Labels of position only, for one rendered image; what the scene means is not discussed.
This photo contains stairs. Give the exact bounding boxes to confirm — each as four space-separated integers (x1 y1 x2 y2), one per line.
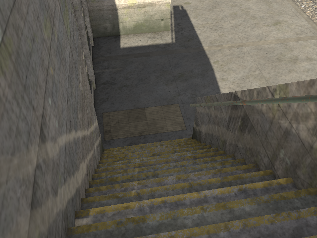
66 137 317 238

